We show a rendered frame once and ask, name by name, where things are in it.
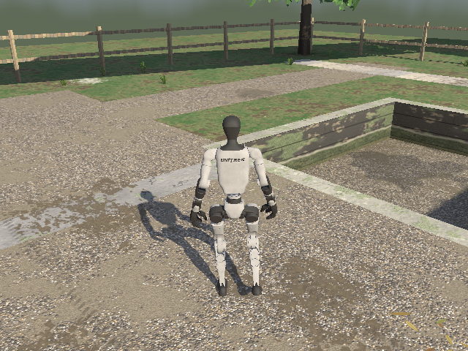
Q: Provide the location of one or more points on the robot head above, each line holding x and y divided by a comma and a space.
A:
231, 126

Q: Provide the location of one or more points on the robot left forearm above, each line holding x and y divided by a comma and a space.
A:
198, 199

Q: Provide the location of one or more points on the left robot hand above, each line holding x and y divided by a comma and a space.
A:
194, 218

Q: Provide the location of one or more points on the right robot hand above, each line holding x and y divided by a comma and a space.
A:
269, 208

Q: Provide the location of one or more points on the robot right upper arm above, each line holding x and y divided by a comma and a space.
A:
259, 165

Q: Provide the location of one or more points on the left robot foot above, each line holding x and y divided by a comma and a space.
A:
222, 289

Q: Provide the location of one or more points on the robot right forearm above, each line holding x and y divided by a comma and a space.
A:
268, 193

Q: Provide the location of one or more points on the robot left upper arm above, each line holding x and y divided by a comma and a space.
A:
205, 170

